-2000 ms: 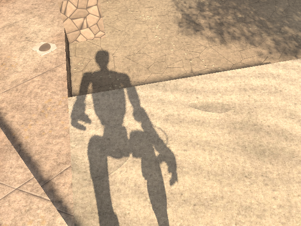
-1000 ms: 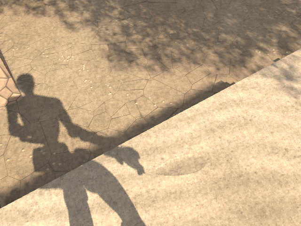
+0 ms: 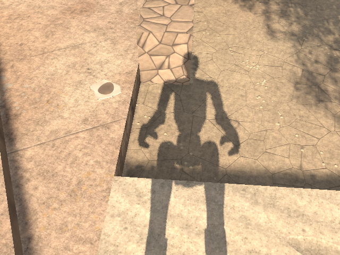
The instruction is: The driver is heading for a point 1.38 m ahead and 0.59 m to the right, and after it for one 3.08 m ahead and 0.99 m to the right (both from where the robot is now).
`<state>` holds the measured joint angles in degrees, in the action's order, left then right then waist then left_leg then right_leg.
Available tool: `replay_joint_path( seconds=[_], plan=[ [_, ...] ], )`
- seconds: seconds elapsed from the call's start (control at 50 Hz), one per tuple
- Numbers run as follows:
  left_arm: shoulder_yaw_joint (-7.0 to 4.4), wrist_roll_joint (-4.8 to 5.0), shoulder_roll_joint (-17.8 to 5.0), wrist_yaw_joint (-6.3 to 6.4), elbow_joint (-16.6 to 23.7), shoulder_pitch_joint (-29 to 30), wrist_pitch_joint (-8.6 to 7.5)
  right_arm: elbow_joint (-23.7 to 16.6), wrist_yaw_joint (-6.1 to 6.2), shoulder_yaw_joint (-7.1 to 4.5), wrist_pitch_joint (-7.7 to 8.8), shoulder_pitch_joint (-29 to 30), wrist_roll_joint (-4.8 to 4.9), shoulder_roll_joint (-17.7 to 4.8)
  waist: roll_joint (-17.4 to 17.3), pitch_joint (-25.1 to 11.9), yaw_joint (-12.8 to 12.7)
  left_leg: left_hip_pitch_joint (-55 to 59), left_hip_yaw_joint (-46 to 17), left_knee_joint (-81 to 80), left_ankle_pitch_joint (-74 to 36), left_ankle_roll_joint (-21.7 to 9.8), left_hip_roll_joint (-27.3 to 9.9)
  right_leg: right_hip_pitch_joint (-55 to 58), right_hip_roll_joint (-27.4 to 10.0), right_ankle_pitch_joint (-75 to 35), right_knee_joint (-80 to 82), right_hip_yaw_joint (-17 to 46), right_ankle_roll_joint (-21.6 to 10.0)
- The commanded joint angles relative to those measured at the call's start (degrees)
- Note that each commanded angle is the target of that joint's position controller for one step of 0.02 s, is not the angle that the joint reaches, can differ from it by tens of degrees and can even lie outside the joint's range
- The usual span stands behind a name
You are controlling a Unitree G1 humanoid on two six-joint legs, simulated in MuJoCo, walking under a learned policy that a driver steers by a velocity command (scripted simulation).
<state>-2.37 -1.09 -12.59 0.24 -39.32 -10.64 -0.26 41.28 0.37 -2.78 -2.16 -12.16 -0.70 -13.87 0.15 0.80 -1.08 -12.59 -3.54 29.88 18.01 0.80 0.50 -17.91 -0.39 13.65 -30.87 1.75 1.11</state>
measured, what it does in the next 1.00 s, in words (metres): walks ahead, turning right: right foot, then left foot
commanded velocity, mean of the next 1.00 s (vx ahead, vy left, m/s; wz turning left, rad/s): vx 0.34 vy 0.00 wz -0.66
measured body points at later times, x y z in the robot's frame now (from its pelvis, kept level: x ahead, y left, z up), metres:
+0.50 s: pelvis +0.02 -0.06 +0.01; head +0.04 -0.11 +0.45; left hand +0.22 +0.18 -0.07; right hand +0.10 -0.38 -0.10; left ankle +0.05 +0.11 -0.65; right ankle +0.00 -0.12 -0.73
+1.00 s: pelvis +0.25 -0.14 +0.01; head +0.27 -0.15 +0.46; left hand +0.48 +0.01 -0.12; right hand +0.19 -0.41 -0.10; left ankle +0.30 -0.05 -0.73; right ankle +0.09 -0.16 -0.62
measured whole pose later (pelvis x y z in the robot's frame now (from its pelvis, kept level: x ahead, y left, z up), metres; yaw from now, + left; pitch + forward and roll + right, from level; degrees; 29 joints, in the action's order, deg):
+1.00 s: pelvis +0.25 -0.14 +0.01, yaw -41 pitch +4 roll +1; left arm -2.3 -4.2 -15.6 -3.6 -43.6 -19.4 -5.0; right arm 41.0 -1.2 -0.9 6.2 -13.7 -2.0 -14.3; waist 1.7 -2.4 -0.4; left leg -15.1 1.2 24.5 13.9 -2.8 3.2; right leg -26.6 6.5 18.9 -71.0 8.5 -3.0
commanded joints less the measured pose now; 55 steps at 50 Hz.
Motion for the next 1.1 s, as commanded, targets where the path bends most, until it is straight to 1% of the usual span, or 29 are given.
replay_joint_path(
  seconds=[0.02,0.08,0.14,0.16,0.24,0.28,0.32,0.34,0.36,0.38,0.4,0.42,0.44,0.46,0.5,0.54,0.6,0.62,0.68,0.78,0.84,0.86,0.88,0.9,0.92,0.94,0.96,1.02,1.1],
  plan=[
    [-1.72,-0.03,-7.0,-0.12,4.8,3.3,-1.22,-4.2,-0.01,-1.32,2.07,3.0,-1.20,-4.9,-7.1,-2.7,0.4,-2.1,-5.3,-8.4,0.2,-4.1,-5.7,3.0,-0.7,-3.3,1.2,1.2,-0.1],
    [-3.05,2.07,-9.7,0.19,7.0,4.0,-0.07,-3.9,1.42,-3.74,2.43,-1.1,-0.09,-11.3,-9.3,0.9,2.0,0.2,-7.0,-8.4,-6.9,-6.5,-9.9,-6.2,1.0,-4.0,-6.1,0.8,-1.6],
    [-3.62,2.38,-8.8,-0.27,8.4,3.1,0.84,-5.4,2.88,-3.83,2.11,-0.6,0.07,-10.0,-12.8,-0.2,3.1,3.5,-12.8,-8.9,-23.1,-13.8,-20.6,-14.8,-0.2,16.6,-22.4,-1.2,-1.1],
    [-3.73,2.41,-8.3,-0.57,9.0,3.3,1.30,-5.7,3.06,-3.83,2.31,-0.2,0.03,-9.9,-10.6,-0.1,3.1,5.0,-13.0,-8.8,-28.3,-15.1,-22.8,-17.9,-2.1,19.6,-27.4,-0.3,-0.8],
    [-3.39,2.70,-7.3,-1.83,9.2,1.3,2.82,-6.4,2.57,-4.73,1.84,5.9,1.20,-11.1,-8.0,-1.9,1.6,4.6,-1.5,-6.2,-31.5,-11.1,-18.6,-12.8,-4.0,12.1,-21.4,-3.5,-0.1],
    [-4.03,3.13,-8.6,-2.49,9.4,0.1,3.18,-6.3,2.17,-4.98,1.40,6.0,1.69,-11.5,-8.6,-3.5,1.5,4.4,2.3,-3.5,-30.3,-9.4,-17.8,-7.7,-2.0,8.3,-14.8,-6.6,-0.9],
    [-5.43,2.91,-10.1,-2.12,7.8,-5.5,3.55,-5.9,1.62,-4.73,1.65,5.9,2.62,-10.3,-5.4,-6.1,-1.4,1.1,7.9,7.0,-27.0,-5.9,-15.1,3.4,2.0,-0.1,-3.6,-8.4,-3.2],
    [-7.04,2.51,-14.3,-1.17,7.9,-8.6,3.30,-5.7,1.24,-4.39,2.07,3.6,1.97,-8.5,4.4,-6.2,-2.4,-9.0,11.8,21.5,-14.3,-1.3,-10.1,13.0,-0.4,-16.5,3.5,1.8,-7.0],
    [-8.27,1.80,-23.2,-0.61,10.4,-8.9,2.24,-9.8,1.00,-2.66,2.37,6.2,-1.61,-3.4,22.5,-7.3,0.0,-28.3,8.6,40.6,23.2,3.6,0.6,21.0,-16.2,-39.6,6.3,31.2,-17.6],
    [-7.08,-0.63,-20.9,-1.77,11.2,-10.1,0.44,-9.9,1.15,-3.12,3.07,8.3,-0.56,-6.6,15.9,-15.1,-3.4,-31.2,-2.8,48.3,23.9,2.9,2.0,21.4,-21.6,-32.5,11.1,39.1,-24.6],
    [-6.48,0.36,-18.4,-1.99,10.1,-10.2,-0.91,-9.4,0.87,-3.69,3.70,9.0,0.99,-9.0,8.8,-12.7,-2.6,-32.8,-4.3,48.1,18.2,1.2,0.2,21.0,-18.8,-10.0,12.7,35.9,-22.7],
    [-5.85,2.77,-16.0,-1.67,9.1,-9.5,-1.33,-8.8,0.55,-4.02,4.31,9.2,1.16,-9.8,3.8,-8.8,-1.6,-35.0,-4.5,42.6,11.5,-0.6,-2.1,18.8,-15.6,13.9,15.0,33.8,-18.9],
    [-5.25,3.59,-15.1,-1.24,9.6,-7.5,-1.09,-8.2,0.59,-4.34,4.60,10.2,1.07,-10.3,2.5,-5.5,-0.8,-34.2,-4.4,37.4,6.7,-1.1,-3.2,14.9,-13.9,24.9,16.9,32.9,-16.6],
    [-4.90,3.36,-15.2,-0.60,10.1,-5.8,-0.95,-8.1,0.26,-4.54,4.97,10.9,0.92,-10.6,3.8,-3.5,0.1,-31.6,-4.2,33.5,2.7,-1.0,-2.9,11.4,-12.0,28.1,18.8,31.8,-15.6],
    [-4.75,2.36,-15.2,0.56,10.3,-6.5,-1.36,-7.2,-0.61,-4.31,6.55,11.3,0.70,-9.3,5.2,-2.7,0.2,-28.9,-3.4,28.3,-3.9,-0.3,-1.4,10.3,-9.9,23.2,20.3,29.3,-14.8],
    [-4.55,2.42,-14.9,1.27,9.2,-9.2,-1.90,-6.2,-0.73,-4.03,7.73,12.2,0.45,-8.2,3.9,-2.5,-0.5,-28.6,-3.4,22.3,-8.1,0.5,-0.3,11.9,-8.6,17.8,20.1,27.5,-14.3],
    [-4.17,2.76,-14.5,1.83,8.0,-10.9,-1.80,-5.9,-0.74,-3.74,8.55,14.0,0.89,-7.5,6.9,-1.2,-0.8,-27.1,-3.3,14.2,-10.5,2.3,1.5,10.9,-6.9,15.5,19.8,26.9,-14.4],
    [-5.01,-0.34,-17.1,-0.31,5.3,-13.0,-0.59,-3.3,-2.11,-2.21,4.39,10.3,-4.52,-6.4,10.4,-0.9,-2.0,-26.4,1.1,17.3,-9.7,3.5,0.5,9.8,-3.9,16.0,19.2,24.4,-12.6],
    [-4.25,0.74,-14.5,-2.24,5.1,-14.5,0.03,-5.6,-2.27,-2.04,2.18,15.3,-2.69,-7.3,9.3,1.9,-3.8,-24.7,1.0,14.5,-7.8,5.8,0.5,5.6,-2.8,15.9,18.7,27.7,-13.2],
    [-4.48,0.68,-15.5,-1.74,4.1,-13.4,-1.15,-7.4,-1.84,-1.56,4.28,19.8,-1.12,-8.5,9.3,2.3,-5.1,-20.3,0.2,4.4,-6.8,3.9,0.7,9.1,-4.6,12.4,16.7,32.5,-14.5],
    [-3.88,0.52,-14.8,-1.31,2.6,-11.7,-2.13,-5.3,-1.04,-1.90,5.54,10.3,-1.14,-9.4,8.3,0.3,0.0,-1.9,1.9,-3.7,-6.6,0.4,1.1,4.9,-4.7,1.4,13.5,31.7,-12.7],
    [-3.36,0.66,-13.5,-1.07,1.7,-12.1,-2.72,-3.5,-0.30,-2.64,6.29,2.9,-2.09,-11.2,5.1,-2.6,3.7,9.3,1.0,-5.3,-6.0,-1.0,0.4,2.2,-1.8,-10.9,4.5,27.7,-10.6],
    [-2.39,1.07,-10.4,-1.12,1.9,-12.0,-3.34,-2.4,0.70,-3.62,6.96,-6.9,-3.11,-15.3,-3.5,-9.2,8.0,21.1,-9.0,-8.3,3.8,-3.8,-9.3,-2.2,2.4,-12.4,-13.5,20.0,-7.9],
    [-1.86,2.06,-7.6,-0.78,3.8,-14.9,-3.50,-1.3,1.12,-5.03,6.50,-12.5,-3.36,-21.9,-18.8,-14.9,6.4,33.5,-36.0,-14.1,12.1,-10.2,-22.9,-18.2,12.0,14.1,-29.3,9.8,-4.2],
    [0.86,-4.87,-2.7,-4.80,2.4,-11.7,-6.50,-1.9,-0.86,1.34,8.39,-12.9,-1.81,-5.2,-20.0,-13.5,6.5,36.0,-41.3,-13.8,11.5,-16.4,-19.7,-33.5,10.9,14.1,-41.1,17.7,-4.0],
    [-0.46,-4.12,-5.5,-4.94,0.3,-9.0,-7.15,-1.6,-2.17,1.66,9.28,-9.4,-1.56,-4.0,-10.3,-2.1,4.8,28.0,-32.4,-13.6,0.1,-17.2,-19.8,-39.4,8.0,9.7,-49.4,13.8,-4.4],
    [-0.77,-3.73,-7.9,-4.43,-0.7,-9.0,-7.08,-2.6,-2.45,2.09,9.37,-6.6,-1.45,-2.5,-4.8,-4.0,3.2,23.1,-24.7,-14.0,-10.5,-17.6,-19.2,-36.6,4.0,4.8,-49.8,10.0,-4.3],
    [0.22,-3.78,-6.4,-4.31,1.4,-3.0,-5.88,-3.6,-0.92,1.95,9.67,-3.2,-0.77,-2.4,-4.7,-7.4,1.2,17.9,-9.4,-13.1,-47.5,-15.5,-13.1,-30.0,-0.8,2.8,-40.1,4.4,-1.3],
    [1.40,-1.85,-4.9,-5.58,1.6,0.9,-6.28,-5.2,-1.92,-0.13,11.23,-0.5,-0.71,-9.2,-3.5,-6.8,-0.7,3.3,1.9,-12.3,-57.1,-12.0,-6.8,-17.1,-2.1,-7.1,-17.4,-2.4,4.3]
  ],
)
Velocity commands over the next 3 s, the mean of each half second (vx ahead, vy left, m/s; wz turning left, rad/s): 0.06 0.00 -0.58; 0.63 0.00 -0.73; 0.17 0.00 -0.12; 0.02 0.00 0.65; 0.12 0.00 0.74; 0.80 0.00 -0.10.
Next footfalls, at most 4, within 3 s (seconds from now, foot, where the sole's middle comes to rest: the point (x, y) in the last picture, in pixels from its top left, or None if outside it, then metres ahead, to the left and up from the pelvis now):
0.34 right None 0.04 -0.13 -0.77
0.88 left None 0.34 -0.08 -0.77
1.22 right None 0.40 -0.41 -0.77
1.46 left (220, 249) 0.52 -0.15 -0.77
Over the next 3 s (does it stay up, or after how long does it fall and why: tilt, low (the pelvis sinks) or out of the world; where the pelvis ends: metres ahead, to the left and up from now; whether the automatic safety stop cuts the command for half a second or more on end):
stays up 0.79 -0.26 -0.03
